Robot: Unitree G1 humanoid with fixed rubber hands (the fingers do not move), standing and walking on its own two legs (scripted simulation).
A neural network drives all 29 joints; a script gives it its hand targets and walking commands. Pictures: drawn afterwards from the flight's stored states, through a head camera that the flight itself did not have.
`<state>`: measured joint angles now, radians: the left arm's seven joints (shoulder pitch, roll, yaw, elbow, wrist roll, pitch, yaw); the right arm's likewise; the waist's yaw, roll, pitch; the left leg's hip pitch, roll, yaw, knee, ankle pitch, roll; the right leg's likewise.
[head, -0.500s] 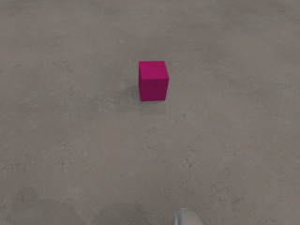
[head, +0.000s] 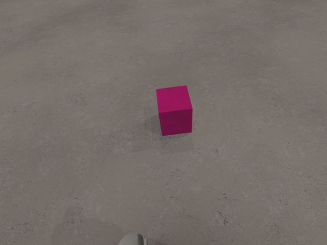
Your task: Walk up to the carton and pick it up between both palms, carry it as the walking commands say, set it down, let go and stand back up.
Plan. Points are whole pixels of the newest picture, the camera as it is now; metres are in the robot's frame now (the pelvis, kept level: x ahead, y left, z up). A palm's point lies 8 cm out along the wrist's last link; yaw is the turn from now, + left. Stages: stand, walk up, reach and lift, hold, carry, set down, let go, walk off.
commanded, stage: walk up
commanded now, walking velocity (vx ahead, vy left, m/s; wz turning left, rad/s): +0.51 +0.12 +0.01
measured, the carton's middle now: (174, 111) +1.11 +0.00 -0.65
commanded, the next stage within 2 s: none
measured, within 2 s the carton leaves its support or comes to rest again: neither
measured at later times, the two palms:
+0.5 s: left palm (75, 202) +0.28 +0.32 -0.16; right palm (241, 195) +0.27 -0.19 -0.12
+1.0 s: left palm (112, 132) +0.53 +0.23 -0.12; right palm (248, 146) +0.46 -0.27 -0.16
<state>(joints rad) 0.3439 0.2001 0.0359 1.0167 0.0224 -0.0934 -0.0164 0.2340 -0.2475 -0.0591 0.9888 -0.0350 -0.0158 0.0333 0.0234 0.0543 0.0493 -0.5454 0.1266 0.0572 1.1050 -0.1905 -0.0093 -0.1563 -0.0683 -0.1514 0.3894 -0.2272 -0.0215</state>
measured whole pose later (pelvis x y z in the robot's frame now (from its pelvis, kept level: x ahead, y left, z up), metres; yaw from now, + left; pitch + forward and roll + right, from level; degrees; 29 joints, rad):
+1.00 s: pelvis +0.47 -0.03 -0.01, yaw +0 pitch +0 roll +2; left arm 0.21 0.20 0.05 1.01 0.03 -0.08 -0.01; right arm 0.32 -0.23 -0.06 1.05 -0.02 -0.02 -0.01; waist -0.01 0.05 0.07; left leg -0.40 0.10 0.06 1.10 -0.37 -0.03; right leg -0.29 -0.09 -0.16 0.48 -0.18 -0.03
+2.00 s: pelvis +0.58 -0.02 +0.00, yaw -1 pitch -1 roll +1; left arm 0.18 0.15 0.02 1.04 0.01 0.00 0.02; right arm 0.27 -0.21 -0.04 1.08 -0.01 0.04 -0.02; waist -0.02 0.04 0.03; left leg -0.33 0.06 0.03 0.68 -0.37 -0.02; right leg -0.20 -0.04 -0.05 0.40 -0.19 -0.01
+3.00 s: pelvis +0.68 +0.01 -0.01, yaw +2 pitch -1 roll +0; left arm 0.30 0.14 0.02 1.09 0.02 0.00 0.04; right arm 0.20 -0.14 -0.02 1.08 0.00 0.01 -0.04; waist 0.00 -0.01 0.04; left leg -0.21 0.02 0.15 0.43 -0.20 0.03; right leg -0.15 -0.06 -0.08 0.46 -0.28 0.02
